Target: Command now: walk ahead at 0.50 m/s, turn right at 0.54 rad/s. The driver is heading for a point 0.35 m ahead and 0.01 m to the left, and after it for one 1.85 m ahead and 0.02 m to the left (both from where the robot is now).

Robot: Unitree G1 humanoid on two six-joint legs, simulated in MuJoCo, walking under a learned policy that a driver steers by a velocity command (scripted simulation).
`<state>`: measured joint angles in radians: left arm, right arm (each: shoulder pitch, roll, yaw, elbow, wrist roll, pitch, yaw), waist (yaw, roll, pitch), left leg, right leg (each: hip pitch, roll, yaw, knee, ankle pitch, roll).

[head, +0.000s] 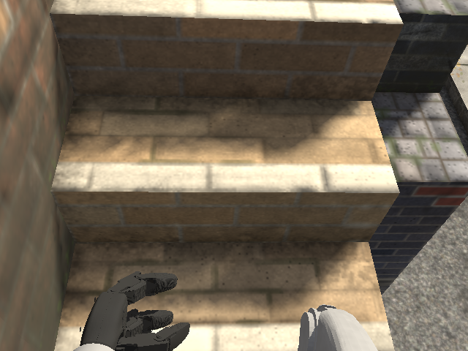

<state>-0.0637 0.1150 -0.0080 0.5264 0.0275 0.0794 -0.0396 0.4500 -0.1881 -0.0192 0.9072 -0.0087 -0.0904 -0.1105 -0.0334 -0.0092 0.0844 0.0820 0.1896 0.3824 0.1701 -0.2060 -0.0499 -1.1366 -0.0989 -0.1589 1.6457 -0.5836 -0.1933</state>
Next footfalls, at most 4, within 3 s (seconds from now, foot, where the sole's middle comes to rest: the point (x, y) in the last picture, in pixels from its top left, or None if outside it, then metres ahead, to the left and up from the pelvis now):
0.04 right None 0.21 -0.11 -0.60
0.62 left None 0.33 0.04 -0.40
0.98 right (289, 294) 0.44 -0.12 -0.40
1.36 left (129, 180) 0.58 0.19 -0.21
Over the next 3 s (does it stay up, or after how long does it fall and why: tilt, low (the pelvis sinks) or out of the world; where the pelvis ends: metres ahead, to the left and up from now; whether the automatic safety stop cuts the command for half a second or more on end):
stays up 0.79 -0.05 0.59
